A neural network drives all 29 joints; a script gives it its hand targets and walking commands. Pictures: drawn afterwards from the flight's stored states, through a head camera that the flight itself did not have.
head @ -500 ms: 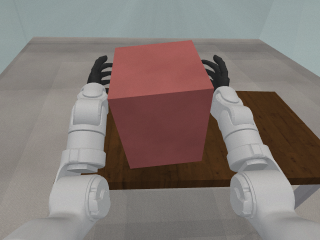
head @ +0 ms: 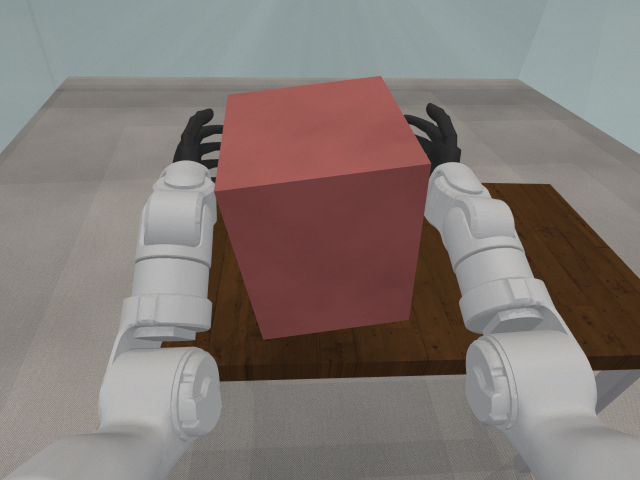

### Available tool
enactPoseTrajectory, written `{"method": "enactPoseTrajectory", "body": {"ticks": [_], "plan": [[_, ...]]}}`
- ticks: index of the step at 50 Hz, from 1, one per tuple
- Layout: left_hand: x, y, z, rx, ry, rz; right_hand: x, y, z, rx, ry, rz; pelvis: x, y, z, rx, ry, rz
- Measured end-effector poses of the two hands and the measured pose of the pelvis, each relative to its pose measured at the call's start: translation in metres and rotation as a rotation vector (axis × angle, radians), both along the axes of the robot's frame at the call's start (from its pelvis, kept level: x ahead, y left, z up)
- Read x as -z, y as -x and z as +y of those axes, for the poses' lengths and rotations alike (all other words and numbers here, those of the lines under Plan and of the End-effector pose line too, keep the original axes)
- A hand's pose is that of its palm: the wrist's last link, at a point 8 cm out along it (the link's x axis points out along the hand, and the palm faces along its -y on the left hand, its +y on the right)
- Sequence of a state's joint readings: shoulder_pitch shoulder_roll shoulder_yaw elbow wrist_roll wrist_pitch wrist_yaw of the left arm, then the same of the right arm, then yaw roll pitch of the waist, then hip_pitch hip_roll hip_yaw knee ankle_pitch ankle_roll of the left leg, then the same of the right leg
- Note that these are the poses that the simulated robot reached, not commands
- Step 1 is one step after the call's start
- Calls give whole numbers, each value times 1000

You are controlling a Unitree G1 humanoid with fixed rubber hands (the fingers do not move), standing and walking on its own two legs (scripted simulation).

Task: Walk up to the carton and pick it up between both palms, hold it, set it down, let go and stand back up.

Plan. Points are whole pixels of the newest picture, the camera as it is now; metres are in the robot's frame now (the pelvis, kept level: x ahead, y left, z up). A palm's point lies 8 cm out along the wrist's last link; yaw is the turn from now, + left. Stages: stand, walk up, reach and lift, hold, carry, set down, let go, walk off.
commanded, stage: reach and lift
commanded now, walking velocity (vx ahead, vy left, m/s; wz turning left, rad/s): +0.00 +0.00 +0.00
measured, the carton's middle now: (320, 210) +0.42 -0.01 +0.17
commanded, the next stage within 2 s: hold in 0.40 s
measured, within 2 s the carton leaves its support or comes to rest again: neither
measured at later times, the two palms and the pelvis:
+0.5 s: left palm (185, 151) +0.39 +0.14 +0.27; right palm (449, 146) +0.39 -0.15 +0.28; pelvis +0.00 +0.00 +0.00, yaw +0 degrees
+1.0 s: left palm (180, 149) +0.38 +0.14 +0.28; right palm (454, 140) +0.38 -0.15 +0.30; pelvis +0.00 +0.00 +0.00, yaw +0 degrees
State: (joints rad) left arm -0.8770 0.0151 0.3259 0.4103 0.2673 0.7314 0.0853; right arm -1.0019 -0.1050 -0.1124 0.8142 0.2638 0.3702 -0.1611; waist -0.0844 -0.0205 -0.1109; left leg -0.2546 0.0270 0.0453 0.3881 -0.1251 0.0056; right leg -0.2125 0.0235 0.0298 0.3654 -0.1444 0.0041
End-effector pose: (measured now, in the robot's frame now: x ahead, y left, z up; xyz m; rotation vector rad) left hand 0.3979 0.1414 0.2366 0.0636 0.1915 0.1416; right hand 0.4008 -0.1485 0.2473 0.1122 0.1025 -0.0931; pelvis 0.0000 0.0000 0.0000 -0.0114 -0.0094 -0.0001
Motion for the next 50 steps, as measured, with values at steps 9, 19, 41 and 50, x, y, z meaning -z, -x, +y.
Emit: {"method": "enactPoseTrajectory", "body": {"ticks": [9,19,41,50], "plan": [[-19,3,-1,-3,6,-48,-18,3,-1,-2,-12,-42,0,-1,0,0,0,-2],[-15,3,0,-3,14,-13,-17,3,0,-3,-8,-4,0,-1,0,0,0,-2],[-40,19,1,4,25,-51,-47,19,1,-1,0,-32,0,0,0,0,0,-11],[-40,19,2,7,34,-41,-49,19,2,0,8,-19,0,0,0,0,0,-11]]}}
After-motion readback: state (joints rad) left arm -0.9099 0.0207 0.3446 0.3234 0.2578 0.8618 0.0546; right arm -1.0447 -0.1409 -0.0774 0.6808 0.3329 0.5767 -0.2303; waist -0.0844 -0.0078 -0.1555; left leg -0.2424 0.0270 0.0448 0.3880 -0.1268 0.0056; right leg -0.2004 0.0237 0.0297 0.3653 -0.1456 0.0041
